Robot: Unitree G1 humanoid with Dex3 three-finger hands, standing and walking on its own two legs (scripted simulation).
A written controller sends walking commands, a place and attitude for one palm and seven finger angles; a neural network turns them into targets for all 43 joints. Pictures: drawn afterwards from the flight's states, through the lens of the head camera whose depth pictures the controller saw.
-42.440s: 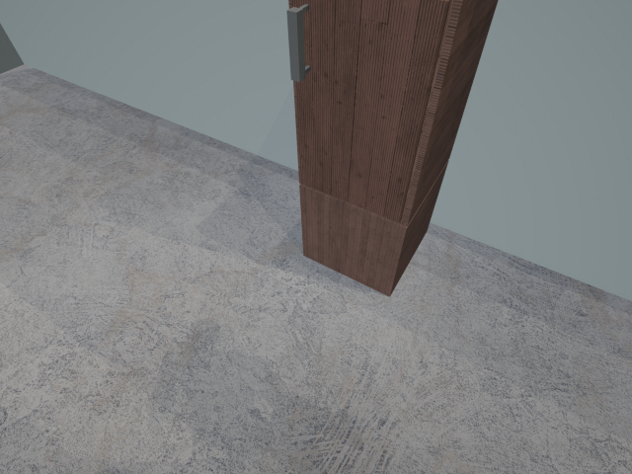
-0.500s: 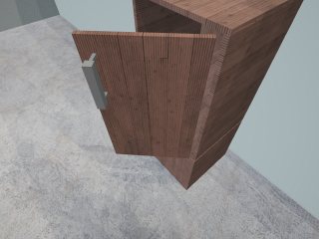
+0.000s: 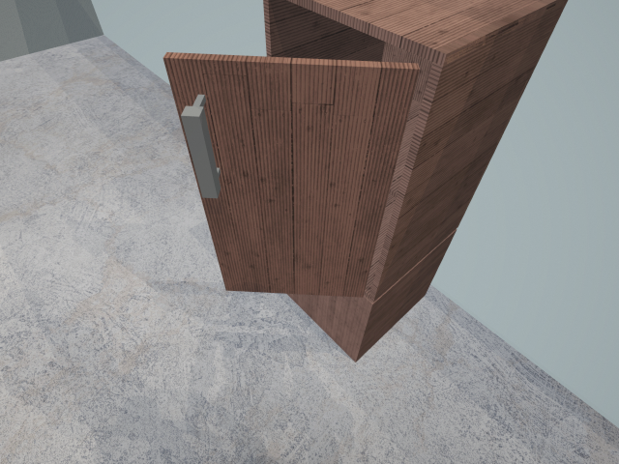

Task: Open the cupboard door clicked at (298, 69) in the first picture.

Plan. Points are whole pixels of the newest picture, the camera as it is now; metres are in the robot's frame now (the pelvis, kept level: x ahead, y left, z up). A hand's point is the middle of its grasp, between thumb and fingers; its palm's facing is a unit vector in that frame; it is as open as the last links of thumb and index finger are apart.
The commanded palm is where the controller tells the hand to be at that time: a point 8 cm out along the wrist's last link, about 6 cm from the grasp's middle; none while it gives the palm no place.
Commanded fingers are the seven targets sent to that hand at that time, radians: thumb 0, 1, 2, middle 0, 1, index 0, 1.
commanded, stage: come to a stop and stand still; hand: left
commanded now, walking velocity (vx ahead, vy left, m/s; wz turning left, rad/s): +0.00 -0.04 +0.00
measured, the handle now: (206, 147) +0.54 +0.19 +0.12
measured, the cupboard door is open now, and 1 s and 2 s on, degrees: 45 45 45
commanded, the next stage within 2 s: look again from close up in 0.86 s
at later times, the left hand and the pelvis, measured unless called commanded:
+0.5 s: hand out of the picture -0.01 +0.11 -0.18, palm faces +0.01 -0.99 -0.15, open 7.3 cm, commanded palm none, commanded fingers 0.00 0.90 0.90 -0.20 -0.30 -0.20 -0.30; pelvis +0.00 -0.04 +0.00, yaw +0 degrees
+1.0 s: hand out of the picture +0.00 +0.11 -0.18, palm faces +0.00 -0.98 -0.18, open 7.3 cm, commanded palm none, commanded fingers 0.00 0.90 0.90 -0.20 -0.30 -0.20 -0.30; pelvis +0.01 -0.05 +0.00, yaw +0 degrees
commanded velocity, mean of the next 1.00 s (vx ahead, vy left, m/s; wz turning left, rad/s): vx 0.00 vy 0.00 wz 0.00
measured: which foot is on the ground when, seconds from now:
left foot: down 0.00-1.00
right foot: up 0.00-0.04, down 0.06-1.00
